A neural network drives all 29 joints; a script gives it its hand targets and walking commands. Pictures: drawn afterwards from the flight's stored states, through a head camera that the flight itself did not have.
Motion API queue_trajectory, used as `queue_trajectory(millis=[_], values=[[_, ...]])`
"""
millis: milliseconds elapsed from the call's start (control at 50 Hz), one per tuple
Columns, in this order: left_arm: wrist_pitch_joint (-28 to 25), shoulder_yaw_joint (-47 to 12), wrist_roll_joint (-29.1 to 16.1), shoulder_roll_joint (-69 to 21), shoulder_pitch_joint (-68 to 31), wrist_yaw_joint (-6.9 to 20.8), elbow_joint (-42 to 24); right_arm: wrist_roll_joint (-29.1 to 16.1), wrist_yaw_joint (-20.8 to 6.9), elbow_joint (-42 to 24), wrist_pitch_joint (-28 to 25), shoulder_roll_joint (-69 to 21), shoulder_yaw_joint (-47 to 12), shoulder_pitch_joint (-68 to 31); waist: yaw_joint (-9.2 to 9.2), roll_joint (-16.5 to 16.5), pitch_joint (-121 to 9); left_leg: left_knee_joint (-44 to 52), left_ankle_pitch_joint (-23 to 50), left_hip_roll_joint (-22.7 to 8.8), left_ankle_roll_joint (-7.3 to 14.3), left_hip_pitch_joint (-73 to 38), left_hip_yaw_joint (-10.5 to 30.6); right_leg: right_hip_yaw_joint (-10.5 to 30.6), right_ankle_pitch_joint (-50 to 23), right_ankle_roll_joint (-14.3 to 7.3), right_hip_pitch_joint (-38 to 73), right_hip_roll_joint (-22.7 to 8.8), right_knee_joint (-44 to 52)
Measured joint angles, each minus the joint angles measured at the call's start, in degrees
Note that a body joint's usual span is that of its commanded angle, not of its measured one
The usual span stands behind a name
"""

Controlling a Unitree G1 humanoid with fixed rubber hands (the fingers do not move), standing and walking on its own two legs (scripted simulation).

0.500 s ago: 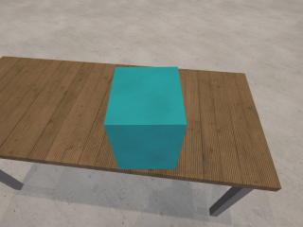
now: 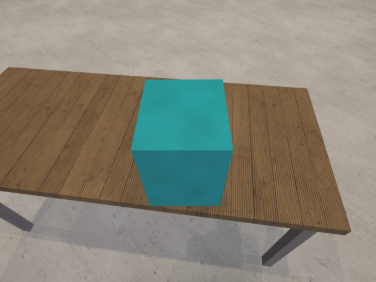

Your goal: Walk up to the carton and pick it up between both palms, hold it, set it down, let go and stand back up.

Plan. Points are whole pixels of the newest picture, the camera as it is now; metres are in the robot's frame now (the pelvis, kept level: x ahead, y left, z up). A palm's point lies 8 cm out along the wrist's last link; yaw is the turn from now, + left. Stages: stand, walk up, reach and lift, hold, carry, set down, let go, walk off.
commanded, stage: walk up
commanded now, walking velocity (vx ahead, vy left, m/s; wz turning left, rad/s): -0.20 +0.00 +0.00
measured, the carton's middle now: (184, 146) +0.43 +0.02 -0.01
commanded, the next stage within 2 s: none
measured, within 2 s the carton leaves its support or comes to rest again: neither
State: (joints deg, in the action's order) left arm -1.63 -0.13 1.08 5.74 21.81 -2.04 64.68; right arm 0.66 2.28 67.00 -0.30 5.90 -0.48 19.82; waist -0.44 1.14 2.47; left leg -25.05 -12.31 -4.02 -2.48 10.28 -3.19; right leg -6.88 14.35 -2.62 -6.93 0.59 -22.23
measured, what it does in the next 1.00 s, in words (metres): steps on the spot: left foot, then right foot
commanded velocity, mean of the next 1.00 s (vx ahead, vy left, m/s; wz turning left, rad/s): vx -0.03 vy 0.00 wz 0.00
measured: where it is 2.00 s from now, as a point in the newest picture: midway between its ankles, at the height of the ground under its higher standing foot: outside the picture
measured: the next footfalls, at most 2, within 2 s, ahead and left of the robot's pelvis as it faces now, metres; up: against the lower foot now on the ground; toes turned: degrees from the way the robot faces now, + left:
left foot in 0.28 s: -0.04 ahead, +0.16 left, +0.00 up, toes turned +4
right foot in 0.62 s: -0.05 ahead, -0.04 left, +0.00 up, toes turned -1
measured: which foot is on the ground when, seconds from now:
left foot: down 0.00-0.00, up 0.02-0.26, down 0.28-1.00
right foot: down 0.00-0.28, up 0.30-0.60, down 0.62-1.00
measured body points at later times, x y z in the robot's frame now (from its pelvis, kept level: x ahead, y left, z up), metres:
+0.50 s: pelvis -0.06 +0.09 +0.00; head -0.05 +0.11 +0.45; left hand -0.05 +0.31 -0.17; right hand -0.06 -0.12 -0.15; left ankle -0.08 +0.16 -0.74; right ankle -0.08 -0.06 -0.71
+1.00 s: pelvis -0.07 +0.07 +0.00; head -0.07 +0.07 +0.45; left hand -0.11 +0.26 -0.16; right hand -0.10 -0.14 -0.16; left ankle -0.08 +0.16 -0.74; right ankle -0.09 -0.04 -0.74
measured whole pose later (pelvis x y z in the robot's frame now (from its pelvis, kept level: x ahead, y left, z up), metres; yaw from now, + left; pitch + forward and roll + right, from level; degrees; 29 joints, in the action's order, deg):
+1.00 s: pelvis -0.07 +0.07 +0.00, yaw +1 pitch -2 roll +0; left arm -1.4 -0.7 0.4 4.9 19.7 -2.2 66.8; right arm 0.4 1.8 65.8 -1.0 6.1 0.4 18.5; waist 0.2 -0.1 2.0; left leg -21.0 -11.7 1.2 2.2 7.8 -3.8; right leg -1.5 13.7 -0.9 -6.3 0.3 -21.5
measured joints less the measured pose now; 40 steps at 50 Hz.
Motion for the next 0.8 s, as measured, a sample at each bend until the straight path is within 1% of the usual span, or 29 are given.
queue_trajectory(millis=[20, 40, 80, 120, 160, 200, 240, 260, 280, 300, 320, 340, 380, 420, 460, 500, 560, 580, 620, 640, 660, 700, 800], values=[[0.08, 0.15, 0.42, 0.08, -0.44, -0.37, -1.13, 0.34, 0.05, -0.76, 0.68, 0.58, 0.97, -0.22, -0.62, 0.07, 0.52, -4.9, -3.71, 0.44, -0.33, 2.47, -0.61, 0.17, 0.29, 0.07, -1.25, -0.64, -1.44], [0.01, 0.36, 0.33, 0.29, -0.95, -0.79, -1.98, 0.4, 0.25, -1.52, 1.36, 1.32, 1.58, -0.74, -1.01, 0.04, 1.3, -10.35, -8.35, 1.02, -0.21, 4.89, -1.01, 0.32, 0.52, 0.11, -2.14, -1.37, -2.63], [0.43, 0.96, 0.16, 1.12, -1.91, -1.59, -2.97, -0.01, 0.5, -3.39, 2.21, 2.57, 2.58, -2.08, -1.12, -0.31, 2.33, -21.35, -14.85, 2.14, 0.36, 9.59, -0.82, 0.31, 0.54, 0.11, -3.63, -2.63, -4.07], [1.37, 1.67, 0.46, 2.2, -3.04, -2.1, -3.75, -0.09, 0.64, -5.25, 2.77, 3.42, 3.59, -3.82, -1.15, -0.74, 2.86, -29.88, -16.68, 2.93, 0.81, 12.9, 0.06, 0.4, 0.29, 0.46, -5.14, -3.37, -5.11], [2.2, 2.22, 0.78, 3.35, -4.51, -2.34, -4.54, 0.12, 0.76, -7.07, 3.09, 3.82, 4.3, -5.64, -0.85, -1.12, 3.09, -32.91, -16.56, 3.17, 0.95, 14.04, 1.05, 0.4, -0.23, 1.07, -6.62, -3.69, -5.78], [2.69, 2.59, 1.07, 4.59, -6.37, -2.44, -5.38, 0.22, 0.85, -8.62, 3.03, 3.77, 4.6, -7.13, -0.39, -1.55, 3.21, -29.04, -15.29, 2.65, 0.83, 12.65, 1.37, 0.21, -0.65, 1.84, -8.12, -3.92, -6.74], [2.82, 2.71, 1.12, 5.51, -7.82, -2.08, -5.79, 0.19, 0.68, -8.98, 2.39, 3.59, 4.3, -7.41, -0.04, -1.73, 2.33, -19.23, -13.01, 1.87, 1.21, 8.28, 1.3, -0.16, -0.29, 2.65, -9.28, -4.02, -8.29], [2.96, 2.76, 1.02, 5.7, -8.18, -1.82, -5.87, 0.23, 0.54, -8.88, 1.99, 3.52, 4.14, -6.84, 0.04, -1.53, 1.32, -12.68, -10.25, 1.54, 1.41, 5.1, 1.44, -0.35, 0.31, 3.06, -9.97, -3.94, -9.63], [3.08, 2.77, 0.78, 6.01, -8.6, -1.52, -5.69, 0.38, 0.47, -8.27, 1.53, 3.01, 4.04, -6.3, 0.05, -2.13, 0.53, -8.9, -8.41, 1.92, 1.81, 3.25, 1.32, -0.13, 1.15, 3.4, -10.69, -4.46, -11.39], [3.26, 2.7, 0.56, 6.34, -8.86, -1.26, -5.41, 0.53, 0.38, -7.54, 1.28, 2.06, 3.66, -5.7, -0.34, -3.39, 0.02, -8.42, -7.87, 2.73, 2.53, 2.57, 0.58, 1.0, 4.51, 3.31, -11.08, -4.93, -13.13], [3.63, 2.57, 0.33, 6.29, -8.64, -1.09, -5.34, 0.56, 0.25, -7.0, 1.08, 1.27, 3.21, -4.74, -0.59, -3.85, -0.93, -7.9, -7.65, 2.97, 3.23, 2.05, 0.09, 2.45, 8.24, 3.02, -11.42, -4.41, -14.37], [3.99, 2.37, 0.08, 6.05, -8.34, -0.84, -5.25, 0.5, 0.12, -6.51, 0.87, 0.58, 2.85, -3.72, -0.48, -3.83, -1.82, -6.64, -7.17, 3.04, 3.82, 1.34, -0.02, 3.76, 10.18, 2.7, -11.64, -3.7, -15.79], [4.21, 2.16, -0.38, 5.48, -8.02, -0.12, -4.93, 0.48, 0.01, -5.62, 0.44, -0.77, 2.22, -2.19, -0.42, -3.74, -2.62, -2.71, -5.17, 3.41, 4.59, -0.57, -0.14, 5.88, 9.84, 2.33, -12.14, -2.69, -19.63], [3.92, 2.06, -0.44, 4.71, -7.51, 0.37, -4.42, 0.53, 0.27, -5.01, 0.1, -1.0, 2.04, -1.34, -0.6, -3.47, -2.66, 0.65, -3.08, 3.86, 5.09, -1.86, -0.52, 6.88, 8.13, 2.32, -12.48, -2.25, -22.42], [3.61, 2.01, -0.4, 4.13, -6.65, 0.48, -3.63, 0.5, 0.11, -4.85, -0.55, -1.03, 1.63, -0.89, -0.54, -3.5, -2.35, 2.64, -1.77, 4.47, 5.53, -2.41, -0.98, 7.44, 7.11, 2.56, -11.96, -2.14, -22.83], [3.51, 1.96, -0.49, 3.76, -5.69, 0.35, -2.69, 0.54, 0.1, -4.76, -1.04, -1.18, 1.27, -0.68, -0.29, -3.81, -1.95, 3.43, -1.17, 5.21, 5.91, -2.39, -1.4, 7.67, 6.8, 2.91, -10.51, -2.23, -20.79], [3.51, 1.7, -0.68, 3.28, -4.6, -0.02, -1.29, 0.73, 0.12, -4.7, -1.33, -1.42, 0.93, -0.5, 0.31, -4.19, -1.3, 3.3, -1.02, 6.35, 6.3, -1.78, -1.9, 7.48, 7.04, 3.3, -7.2, -2.41, -14.59], [3.42, 1.58, -0.73, 3.08, -4.38, -0.14, -0.91, 0.75, 0.11, -4.64, -1.34, -1.45, 0.86, -0.44, 0.48, -4.18, -1.07, 3.04, -1.07, 6.7, 6.37, -1.52, -2.01, 7.32, 6.2, 3.3, -5.78, -2.41, -11.54], [2.84, 1.31, -0.77, 2.69, -3.98, -0.36, -0.27, 0.55, 0.01, -4.34, -1.25, -1.45, 0.75, -0.31, 0.57, -4.19, -0.64, 2.36, -1.3, 7.52, 6.36, -1.11, -2.32, 7.2, 1.92, 3.11, -2.61, -2.71, -4.55], [2.48, 1.17, -0.72, 2.11, -4.0, -0.45, 0.29, 0.38, -0.05, -4.03, -1.15, -1.12, 0.79, -0.45, 0.62, -3.18, -0.23, 2.15, -1.38, 7.24, 6.28, -1.28, -2.16, 6.98, 1.39, 3.15, -1.72, -2.44, -3.18], [2.16, 0.94, -0.8, 1.6, -3.79, -0.44, 0.62, 0.12, -0.15, -3.83, -1.12, -0.8, 0.87, -0.46, 0.85, -2.16, -0.08, 2.46, -1.24, 6.93, 6.21, -1.67, -1.85, 6.65, 1.17, 3.18, -1.03, -2.12, -2.34], [1.63, 0.59, -0.95, 1.11, -3.23, -0.25, 1.13, -0.26, -0.25, -3.58, -1.17, -0.55, 0.91, -0.4, 1.07, -1.23, -0.24, 3.81, -0.45, 6.78, 6.04, -2.47, -1.61, 6.42, 0.97, 3.12, -0.41, -1.92, -1.47], [0.83, -0.11, -0.79, 0.2, -2.77, -0.18, 1.79, -0.14, -0.48, -2.82, -0.97, -0.15, 1.0, -0.98, 1.05, -0.6, -0.21, 4.45, 0.24, 6.14, 5.57, -3.05, -1.13, 5.92, 0.09, 2.6, 0.68, -1.26, 0.07]])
